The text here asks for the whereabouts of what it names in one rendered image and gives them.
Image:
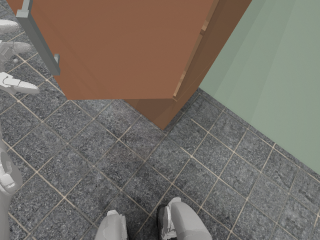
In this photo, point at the right robot foot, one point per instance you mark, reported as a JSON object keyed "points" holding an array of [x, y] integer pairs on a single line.
{"points": [[159, 220]]}

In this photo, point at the cupboard door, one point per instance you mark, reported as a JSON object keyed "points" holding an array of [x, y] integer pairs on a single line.
{"points": [[119, 49]]}

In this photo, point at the left robot hand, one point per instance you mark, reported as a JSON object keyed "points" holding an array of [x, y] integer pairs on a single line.
{"points": [[7, 82]]}

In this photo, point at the handle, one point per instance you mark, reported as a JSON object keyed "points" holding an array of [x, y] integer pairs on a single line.
{"points": [[30, 27]]}

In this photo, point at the left robot upper arm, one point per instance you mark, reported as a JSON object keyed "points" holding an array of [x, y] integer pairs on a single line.
{"points": [[10, 181]]}

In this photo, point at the robot right shin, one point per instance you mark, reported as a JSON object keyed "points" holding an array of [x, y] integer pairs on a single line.
{"points": [[166, 233]]}

